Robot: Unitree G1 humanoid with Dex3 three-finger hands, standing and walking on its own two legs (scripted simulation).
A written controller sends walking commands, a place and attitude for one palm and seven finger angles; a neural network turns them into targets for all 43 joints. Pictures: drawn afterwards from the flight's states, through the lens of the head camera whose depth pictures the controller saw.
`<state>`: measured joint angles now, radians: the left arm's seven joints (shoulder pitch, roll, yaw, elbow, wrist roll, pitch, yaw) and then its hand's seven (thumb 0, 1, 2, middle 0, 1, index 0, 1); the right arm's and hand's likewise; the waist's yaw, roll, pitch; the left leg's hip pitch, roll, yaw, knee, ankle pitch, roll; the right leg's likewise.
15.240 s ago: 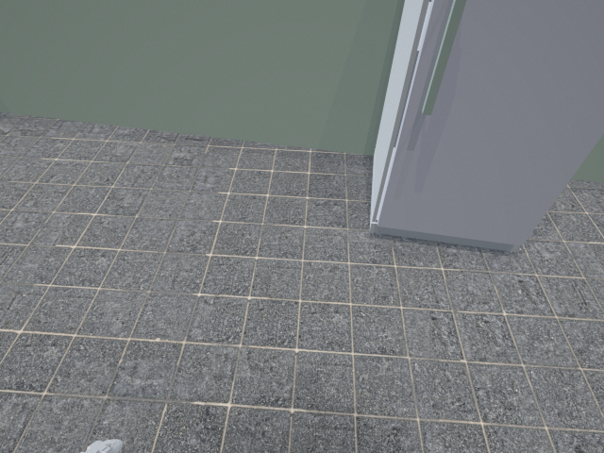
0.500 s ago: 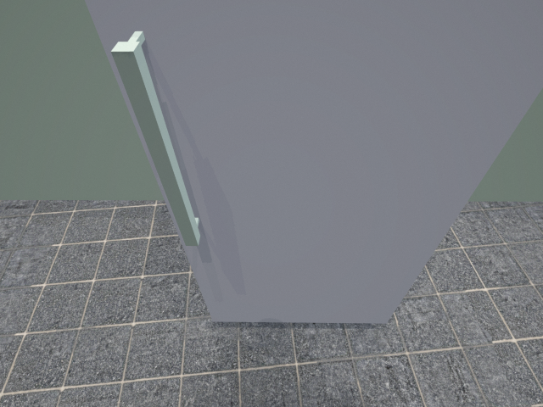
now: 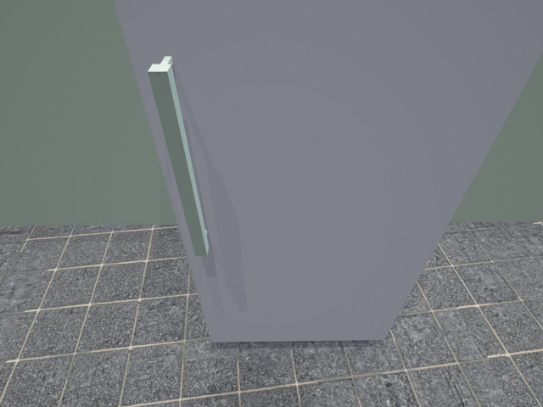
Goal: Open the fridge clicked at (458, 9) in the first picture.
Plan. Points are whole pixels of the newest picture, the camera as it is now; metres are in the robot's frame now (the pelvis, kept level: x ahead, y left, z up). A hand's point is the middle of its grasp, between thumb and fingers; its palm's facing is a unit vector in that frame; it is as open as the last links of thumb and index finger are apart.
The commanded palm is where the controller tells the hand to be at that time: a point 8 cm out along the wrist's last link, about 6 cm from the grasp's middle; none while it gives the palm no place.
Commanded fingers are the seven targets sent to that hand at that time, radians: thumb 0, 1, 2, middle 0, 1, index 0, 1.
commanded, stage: come to a stop and stand still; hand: left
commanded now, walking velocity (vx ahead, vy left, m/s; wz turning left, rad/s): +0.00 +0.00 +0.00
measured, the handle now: (188, 173) +0.48 +0.17 +0.11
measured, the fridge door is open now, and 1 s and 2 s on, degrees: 0 0 0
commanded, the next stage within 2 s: look again from close up in 0.46 s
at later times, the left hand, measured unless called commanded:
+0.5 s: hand out of the picture +0.00 +0.27 -0.15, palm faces -0.01 -0.95 -0.32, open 7.4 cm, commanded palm none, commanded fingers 0.00 0.90 0.90 -0.20 -0.30 -0.20 -0.30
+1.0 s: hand out of the picture +0.01 +0.27 -0.15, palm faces -0.03 -0.95 -0.31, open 7.4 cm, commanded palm none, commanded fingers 0.00 0.90 0.90 -0.20 -0.30 -0.20 -0.30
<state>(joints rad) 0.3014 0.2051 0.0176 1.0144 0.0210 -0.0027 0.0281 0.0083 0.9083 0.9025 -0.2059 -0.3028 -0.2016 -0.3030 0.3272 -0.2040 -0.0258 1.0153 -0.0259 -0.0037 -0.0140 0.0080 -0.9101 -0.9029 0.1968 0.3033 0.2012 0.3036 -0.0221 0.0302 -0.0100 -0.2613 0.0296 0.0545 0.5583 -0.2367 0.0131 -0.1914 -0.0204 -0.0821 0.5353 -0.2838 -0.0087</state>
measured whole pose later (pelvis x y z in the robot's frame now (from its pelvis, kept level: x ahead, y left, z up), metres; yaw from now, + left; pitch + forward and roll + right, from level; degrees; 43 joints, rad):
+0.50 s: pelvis -0.03 +0.03 +0.01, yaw +0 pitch -3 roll -1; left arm 0.30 0.31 0.01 1.01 0.03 0.01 0.01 0.01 0.91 0.90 -0.21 -0.30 -0.20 -0.30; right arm 0.23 -0.31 -0.02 1.00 -0.02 0.00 0.01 0.01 -0.91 -0.90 0.20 0.30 0.20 0.30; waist 0.01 0.01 0.01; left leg -0.26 -0.01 0.08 0.45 -0.14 0.06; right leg -0.21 -0.06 -0.05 0.45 -0.20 0.02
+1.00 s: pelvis -0.02 +0.03 +0.01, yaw +0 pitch -2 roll -1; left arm 0.25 0.31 -0.01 1.05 0.03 -0.01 0.01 0.01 0.91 0.90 -0.21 -0.30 -0.20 -0.30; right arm 0.19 -0.31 -0.01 1.07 -0.01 0.00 0.02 0.01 -0.91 -0.90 0.20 0.30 0.20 0.30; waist 0.00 0.01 0.03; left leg -0.24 -0.03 0.07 0.39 -0.12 0.06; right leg -0.18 -0.05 -0.04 0.40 -0.18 0.03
